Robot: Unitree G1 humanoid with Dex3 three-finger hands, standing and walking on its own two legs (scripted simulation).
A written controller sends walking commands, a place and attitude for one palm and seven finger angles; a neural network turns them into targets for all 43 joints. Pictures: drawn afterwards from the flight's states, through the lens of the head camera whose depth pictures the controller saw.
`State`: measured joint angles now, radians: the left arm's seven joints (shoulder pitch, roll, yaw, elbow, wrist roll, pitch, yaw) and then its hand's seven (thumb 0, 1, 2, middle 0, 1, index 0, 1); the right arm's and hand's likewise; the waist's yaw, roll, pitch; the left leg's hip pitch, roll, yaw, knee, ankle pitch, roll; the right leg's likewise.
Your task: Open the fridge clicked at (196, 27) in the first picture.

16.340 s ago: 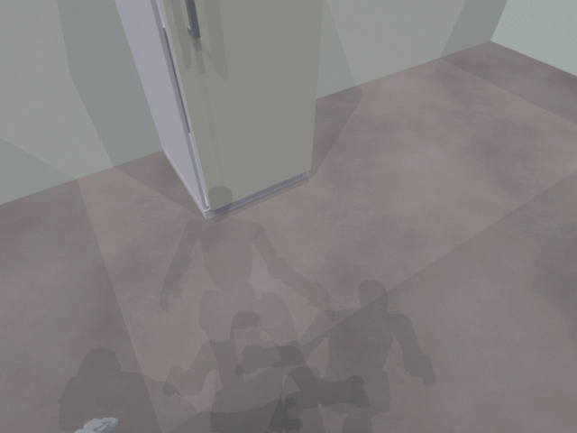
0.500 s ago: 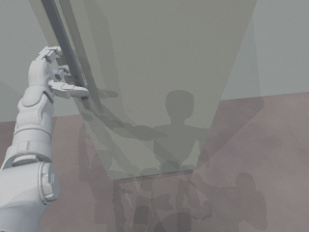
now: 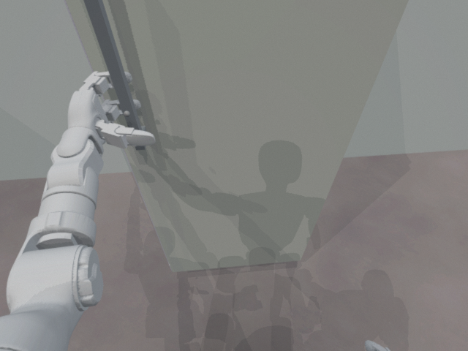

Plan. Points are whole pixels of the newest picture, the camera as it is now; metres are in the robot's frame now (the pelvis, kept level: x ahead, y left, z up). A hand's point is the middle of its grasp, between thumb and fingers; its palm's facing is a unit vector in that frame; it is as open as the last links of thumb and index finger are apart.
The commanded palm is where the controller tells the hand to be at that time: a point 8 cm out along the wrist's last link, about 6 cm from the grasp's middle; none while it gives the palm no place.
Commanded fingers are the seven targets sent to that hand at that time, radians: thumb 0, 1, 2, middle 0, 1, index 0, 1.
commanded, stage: slide the fingers in behind the handle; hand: left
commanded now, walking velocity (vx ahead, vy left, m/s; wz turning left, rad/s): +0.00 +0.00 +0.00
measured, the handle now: (114, 50) +0.51 +0.20 +0.27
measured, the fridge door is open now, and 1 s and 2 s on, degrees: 0 0 0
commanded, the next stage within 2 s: grip the handle and tug to test in 0.92 s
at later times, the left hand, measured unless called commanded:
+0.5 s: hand (137, 114) +0.45 +0.17 +0.19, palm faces +0.09 -1.00 +0.03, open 14.0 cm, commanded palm +0.42 +0.22 +0.19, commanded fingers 0.00 -0.50 0.30 -0.30 -1.20 -0.30 -1.20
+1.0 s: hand (136, 113) +0.45 +0.17 +0.19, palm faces +0.10 -0.99 +0.03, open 14.0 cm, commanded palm +0.42 +0.22 +0.19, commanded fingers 0.00 -0.50 0.30 -0.30 -1.20 -0.30 -1.20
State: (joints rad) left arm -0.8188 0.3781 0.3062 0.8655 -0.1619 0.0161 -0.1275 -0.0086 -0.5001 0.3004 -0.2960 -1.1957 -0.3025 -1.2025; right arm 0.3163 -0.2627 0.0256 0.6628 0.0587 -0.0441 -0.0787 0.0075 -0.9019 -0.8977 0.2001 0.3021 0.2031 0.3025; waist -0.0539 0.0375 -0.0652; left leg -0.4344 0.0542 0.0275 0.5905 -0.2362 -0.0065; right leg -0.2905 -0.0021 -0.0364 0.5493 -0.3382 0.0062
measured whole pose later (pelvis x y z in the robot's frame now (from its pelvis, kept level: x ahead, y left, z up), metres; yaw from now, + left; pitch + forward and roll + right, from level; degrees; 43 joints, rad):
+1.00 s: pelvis +0.00 +0.00 +0.00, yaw +0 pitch +3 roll -1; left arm -0.77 0.33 0.28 0.78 -0.16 0.04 -0.08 -0.01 -0.50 0.30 -0.29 -1.20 -0.29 -1.20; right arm 0.33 -0.26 0.02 0.68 0.06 -0.04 -0.08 0.01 -0.90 -0.90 0.20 0.30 0.20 0.30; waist -0.05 0.04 -0.06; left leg -0.40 0.06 0.03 0.56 -0.23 -0.01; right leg -0.26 0.00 -0.03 0.53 -0.33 0.00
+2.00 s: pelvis +0.01 +0.00 +0.00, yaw +0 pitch +3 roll -1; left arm -0.76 0.32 0.26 0.73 -0.16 0.07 -0.06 0.01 0.75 0.83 -0.36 -1.37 -0.36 -1.36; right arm 0.30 -0.25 0.02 0.68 0.06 -0.03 -0.08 0.01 -0.90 -0.90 0.20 0.30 0.20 0.30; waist -0.03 0.04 -0.06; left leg -0.38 0.05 0.03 0.55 -0.24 -0.01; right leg -0.23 0.00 -0.03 0.51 -0.34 0.00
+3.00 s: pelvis +0.06 -0.01 +0.01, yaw -3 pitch +3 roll +0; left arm -0.32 0.28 0.32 0.12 -0.22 0.28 -0.04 0.01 0.81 0.82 -0.24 -1.36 -0.23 -1.29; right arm 0.24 -0.24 0.02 0.57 0.06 0.02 -0.05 0.01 -0.90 -0.90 0.20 0.30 0.20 0.30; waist -0.04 0.05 -0.09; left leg -0.23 0.06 0.08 0.45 -0.26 -0.02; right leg -0.13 0.00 -0.01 0.44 -0.32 -0.01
